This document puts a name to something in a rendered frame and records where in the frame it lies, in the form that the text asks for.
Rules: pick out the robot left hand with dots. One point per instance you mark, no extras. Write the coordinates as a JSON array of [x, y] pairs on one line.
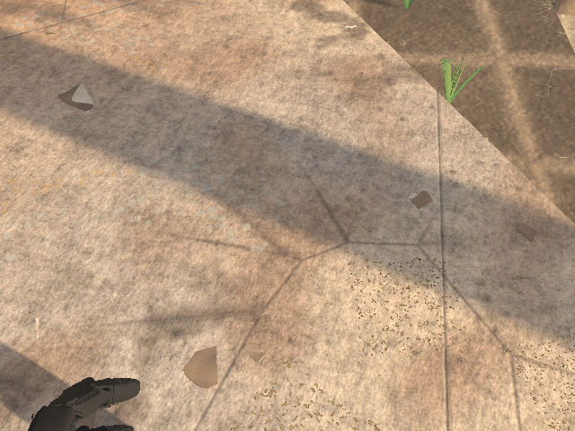
[[81, 400]]

